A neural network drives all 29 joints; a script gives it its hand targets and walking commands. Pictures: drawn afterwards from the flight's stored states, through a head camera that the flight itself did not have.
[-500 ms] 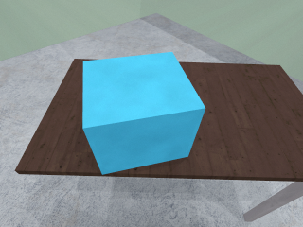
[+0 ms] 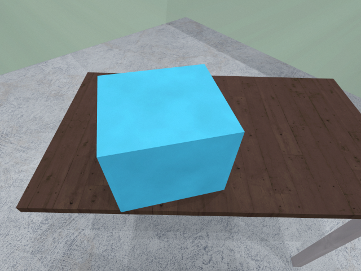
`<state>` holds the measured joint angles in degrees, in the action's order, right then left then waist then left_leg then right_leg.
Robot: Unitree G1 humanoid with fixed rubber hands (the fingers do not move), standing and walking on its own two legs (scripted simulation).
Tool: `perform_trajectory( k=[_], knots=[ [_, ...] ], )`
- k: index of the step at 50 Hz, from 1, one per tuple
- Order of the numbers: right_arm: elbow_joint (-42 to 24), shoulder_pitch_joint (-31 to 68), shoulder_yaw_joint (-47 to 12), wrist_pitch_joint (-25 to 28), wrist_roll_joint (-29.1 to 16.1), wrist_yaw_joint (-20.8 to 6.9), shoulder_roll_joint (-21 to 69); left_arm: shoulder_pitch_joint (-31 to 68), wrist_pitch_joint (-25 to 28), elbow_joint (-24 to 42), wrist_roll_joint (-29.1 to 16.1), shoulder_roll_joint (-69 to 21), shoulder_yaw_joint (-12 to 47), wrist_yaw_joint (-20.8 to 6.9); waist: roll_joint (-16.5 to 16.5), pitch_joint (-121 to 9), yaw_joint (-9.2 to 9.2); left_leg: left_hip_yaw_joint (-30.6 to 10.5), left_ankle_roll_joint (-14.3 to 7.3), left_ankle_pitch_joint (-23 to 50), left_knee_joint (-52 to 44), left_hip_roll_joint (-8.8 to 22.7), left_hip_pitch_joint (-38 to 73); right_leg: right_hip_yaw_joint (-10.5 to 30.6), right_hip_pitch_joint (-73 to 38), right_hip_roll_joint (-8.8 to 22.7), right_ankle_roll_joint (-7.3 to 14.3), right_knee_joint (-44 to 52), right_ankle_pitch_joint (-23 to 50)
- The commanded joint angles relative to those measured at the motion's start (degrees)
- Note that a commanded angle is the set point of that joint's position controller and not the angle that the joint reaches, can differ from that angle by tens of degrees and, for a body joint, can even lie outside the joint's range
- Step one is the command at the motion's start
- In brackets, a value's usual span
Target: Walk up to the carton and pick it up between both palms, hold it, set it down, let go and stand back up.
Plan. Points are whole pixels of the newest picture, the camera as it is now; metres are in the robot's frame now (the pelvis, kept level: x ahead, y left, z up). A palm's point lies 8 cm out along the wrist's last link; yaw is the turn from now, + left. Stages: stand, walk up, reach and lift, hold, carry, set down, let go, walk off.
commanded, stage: walk up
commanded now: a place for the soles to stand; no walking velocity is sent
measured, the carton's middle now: (164, 135) +0.43 +0.04 +0.06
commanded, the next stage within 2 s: reach and lift in 1.58 s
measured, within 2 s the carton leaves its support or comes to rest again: neither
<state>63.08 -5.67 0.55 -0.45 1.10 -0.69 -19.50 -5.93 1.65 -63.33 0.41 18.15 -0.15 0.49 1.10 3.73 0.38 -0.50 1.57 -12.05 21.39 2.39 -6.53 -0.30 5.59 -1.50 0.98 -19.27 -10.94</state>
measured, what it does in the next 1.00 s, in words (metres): steps on the spot: right foot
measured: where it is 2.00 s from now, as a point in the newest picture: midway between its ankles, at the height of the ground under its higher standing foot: outside the picture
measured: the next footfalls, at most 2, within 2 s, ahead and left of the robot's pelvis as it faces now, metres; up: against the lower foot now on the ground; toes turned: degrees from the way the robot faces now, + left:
right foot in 0.48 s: +0.04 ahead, -0.03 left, +0.00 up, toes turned +1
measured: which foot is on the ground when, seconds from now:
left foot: down 0.00-1.00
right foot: down 0.00-0.26, up 0.28-0.46, down 0.48-1.00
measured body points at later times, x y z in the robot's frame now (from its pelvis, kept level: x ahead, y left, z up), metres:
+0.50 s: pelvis +0.00 +0.08 -0.03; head +0.04 +0.08 +0.42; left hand +0.06 +0.40 -0.15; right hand +0.09 -0.21 -0.16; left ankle +0.02 +0.19 -0.75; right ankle +0.00 -0.03 -0.75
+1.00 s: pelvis +0.01 +0.08 +0.00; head +0.02 +0.09 +0.45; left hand +0.13 +0.36 -0.13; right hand +0.10 -0.22 -0.12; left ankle +0.02 +0.19 -0.75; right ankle +0.00 -0.03 -0.75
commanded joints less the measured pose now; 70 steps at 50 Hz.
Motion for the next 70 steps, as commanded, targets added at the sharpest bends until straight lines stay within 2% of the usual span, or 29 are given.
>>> perform_trajectory(
  k=[1,2,4,5,8,11,12,13,14,15,16,18,23,24,25,26,27,28,29,30,31,33,36,38,43,52,59,62,70],
  knots=[
    [-7.2,2.8,4.4,-1.6,1.6,-0.4,-13.1,-4.1,2.1,4.3,0.6,20.8,-6.0,3.2,-4.4,-1.2,-2.50,-1.9,-2.4,-13.7,16.3,-0.4,-14.7,20.6,-4.6,21.6,10.8,4.8,9.3],
    [-8.5,2.2,4.7,-2.0,2.1,-0.6,-13.2,-5.1,2.5,5.5,0.6,21.0,-6.8,3.6,-4.6,-2.6,-2.84,-5.4,-2.4,-17.1,24.8,0.3,-18.2,22.7,-5.3,25.1,13.9,4.1,11.7],
    [-9.1,-0.9,5.0,-2.3,1.8,-1.2,-12.9,-3.6,2.9,8.4,0.9,20.1,-7.3,3.9,-5.0,-2.7,-1.30,-8.3,-3.0,-17.4,30.5,2.0,-18.7,19.9,-2.3,26.0,15.7,2.3,14.2],
    [-10.0,-1.1,4.9,-2.6,1.3,-1.7,-12.6,-2.7,2.9,9.3,0.9,19.3,-7.4,3.9,-8.7,-2.7,-0.99,-8.2,-3.3,-18.0,30.8,2.2,-18.6,17.2,-1.3,25.3,15.1,1.0,16.0],
    [-12.0,-1.5,5.9,-2.6,0.9,-2.4,-14.2,-2.9,2.7,11.3,1.5,19.5,-7.7,3.7,-10.2,-4.3,-0.41,-6.4,-3.2,-16.6,24.1,3.1,-16.4,12.0,-0.7,21.5,12.2,-4.8,22.1],
    [-11.0,-7.1,6.2,-1.7,0.6,-2.4,-12.7,1.5,1.6,14.0,0.9,18.1,-6.6,2.4,-11.4,-6.1,3.26,0.3,-4.0,-3.5,5.2,-0.5,-2.2,3.9,8.0,13.8,7.1,-13.3,14.1],
    [-9.9,-10.6,7.1,-1.2,1.4,-2.1,-15.1,1.8,1.1,15.1,0.7,15.7,-5.9,2.1,-3.6,-7.2,4.59,-2.1,-4.7,3.5,0.7,-0.1,2.3,0.6,11.9,9.1,3.9,-21.5,5.4],
    [-10.7,-10.7,8.3,-0.7,2.4,-1.5,-21.0,-0.6,0.7,16.3,0.1,10.7,-4.5,2.2,13.8,-7.1,4.63,-23.6,-8.4,9.7,-5.7,12.6,5.9,-1.6,22.5,-1.2,-0.3,-34.0,-15.1],
    [-12.0,-6.8,7.6,-0.1,1.6,-0.9,-20.6,-3.1,-0.3,15.0,0.2,10.4,-4.1,2.7,9.8,-5.6,2.35,-27.9,-12.1,3.2,-6.6,16.0,-1.4,5.6,20.0,-2.2,-0.7,-35.5,-24.7],
    [-13.4,-2.4,7.7,-0.2,1.1,-0.8,-22.5,-4.9,-0.4,13.8,0.0,15.4,-4.8,3.0,11.6,-3.9,1.43,-29.5,-16.6,-6.2,-6.6,18.0,-8.5,6.4,16.2,0.2,0.2,-39.2,-26.4],
    [-14.0,0.3,7.2,-0.4,1.0,-0.9,-20.1,-5.2,-0.2,13.2,-0.2,16.0,-4.9,2.8,10.3,-1.3,0.08,-25.4,-17.1,-6.7,-5.8,16.8,-11.9,6.1,14.7,1.8,0.5,-39.6,-25.7],
    [-15.6,1.0,5.8,-0.1,0.5,-0.5,-15.8,-7.3,0.1,12.0,-0.8,15.6,-5.3,2.1,8.3,-0.7,-1.57,-15.5,-14.7,4.6,-1.1,12.7,-9.3,5.1,14.9,2.6,1.0,-35.5,-23.4],
    [-14.6,-2.4,4.7,1.6,-1.1,0.4,-15.6,-7.7,0.4,10.6,0.4,13.9,-4.8,1.5,6.9,-6.0,-0.75,-14.5,-12.8,26.2,6.7,13.8,-2.6,3.2,8.0,3.2,0.2,-17.6,-15.4],
    [-15.0,-0.1,4.4,1.5,-1.5,0.4,-15.2,-9.4,0.5,10.0,0.7,13.8,-4.9,1.5,6.5,-6.4,-2.13,-11.6,-10.9,24.1,8.2,12.8,-5.4,2.2,2.8,3.2,1.0,-11.5,-8.7],
    [-14.9,0.5,3.8,1.5,-2.2,0.6,-14.1,-8.9,0.7,9.5,0.7,14.7,-5.0,1.6,3.8,-4.9,-2.49,-10.9,-8.4,21.8,9.5,11.1,-7.7,5.6,-0.2,4.3,2.0,-5.7,1.9],
    [-15.2,-0.1,3.0,1.9,-2.8,0.9,-12.5,-7.8,1.0,10.2,1.2,17.3,-5.5,1.7,-1.0,-6.9,-1.28,-8.1,-5.5,18.3,13.9,7.7,-9.0,14.6,-2.8,9.7,4.2,-4.1,14.0],
    [-13.8,0.2,3.2,1.3,-3.3,1.0,-12.2,-3.2,1.1,10.2,0.6,19.5,-5.1,1.3,-6.1,-4.3,0.48,-2.8,-2.9,5.1,15.7,0.5,-5.9,19.6,6.2,13.0,8.2,-3.2,14.5],
    [-12.0,-1.4,3.7,1.0,-2.7,1.5,-12.5,0.2,0.5,11.0,0.4,19.2,-5.0,0.8,-9.6,-2.5,1.84,-1.5,-2.6,-4.6,14.4,-0.3,-0.2,18.8,12.9,15.0,10.4,-4.7,12.9],
    [-10.7,-3.2,4.0,1.4,-2.0,1.6,-12.7,1.8,0.1,11.3,0.1,16.9,-4.5,0.7,-8.6,-1.2,2.98,-2.7,-2.9,-4.5,10.7,0.2,2.6,16.3,15.7,13.9,9.2,-5.7,10.7],
    [-10.1,-4.1,4.3,1.9,-1.6,1.5,-13.9,2.3,0.0,11.3,-0.5,14.7,-3.8,0.6,-4.8,-2.4,3.20,-5.5,-3.4,2.9,5.5,2.8,4.8,12.9,14.1,10.8,6.0,-8.0,11.3],
    [-9.8,-1.3,4.0,2.5,-1.5,1.4,-15.3,0.4,0.0,10.6,-1.1,13.4,-3.6,0.5,-3.2,-3.6,1.43,-9.3,-5.9,9.0,2.9,7.0,1.5,8.2,10.0,5.6,2.4,-9.9,9.6],
    [-10.0,1.6,3.1,2.9,-1.9,1.1,-14.4,-2.6,0.0,8.6,-0.6,13.5,-3.5,0.6,-3.4,-5.0,-0.88,-10.9,-8.6,12.4,3.5,9.2,-1.6,8.3,4.3,5.2,2.1,-8.8,7.3],
    [-8.6,1.7,2.8,3.3,-1.7,1.4,-13.0,1.0,0.2,8.5,-0.6,14.0,-3.7,0.1,-4.3,-6.4,-0.11,-6.2,-5.2,15.1,1.1,6.5,0.4,9.1,1.2,6.9,2.4,-6.0,13.7],
    [-7.3,2.2,2.6,3.3,-1.7,1.4,-12.8,0.7,0.0,7.4,-0.9,13.2,-3.4,0.1,-0.4,-8.0,-0.48,-4.9,-4.6,14.7,-0.2,5.8,1.2,9.0,-0.2,7.1,2.4,-5.2,14.3],
    [-5.5,3.5,2.1,3.4,-1.3,1.3,-11.6,2.3,0.0,5.6,-0.7,13.2,-3.0,0.0,1.8,-6.1,-0.43,-3.6,-3.5,14.2,-2.8,5.0,2.9,9.1,0.3,7.6,2.2,-1.3,14.7],
    [-3.8,3.7,2.1,3.5,-1.1,1.1,-12.6,3.2,0.2,4.5,-0.5,12.8,-2.7,-0.2,-1.5,-5.0,0.28,-4.1,-3.6,10.0,-5.9,5.7,3.1,8.9,0.8,7.4,1.5,2.6,11.6],
    [-3.1,3.0,2.2,3.7,-0.7,0.9,-13.4,1.4,0.4,3.9,-0.1,13.0,-2.8,-0.3,-0.5,-4.9,0.33,-3.6,-3.7,1.5,-7.1,5.5,1.5,8.9,0.3,7.3,1.5,4.1,5.3],
    [-3.0,2.5,2.2,3.7,-0.6,0.9,-12.9,1.5,0.4,4.1,-0.1,12.9,-2.6,-0.3,-2.5,-4.4,0.37,-3.8,-3.8,4.0,-6.5,5.6,2.3,8.4,1.8,7.0,1.5,4.3,5.6],
    [-2.8,1.6,2.4,3.4,-0.8,1.1,-12.8,1.3,0.6,3.6,-0.2,13.3,-3.2,0.0,-1.7,-4.5,0.52,-2.7,-3.2,7.2,-5.2,5.3,4.1,8.8,1.9,7.5,1.6,3.6,10.6]
  ],
)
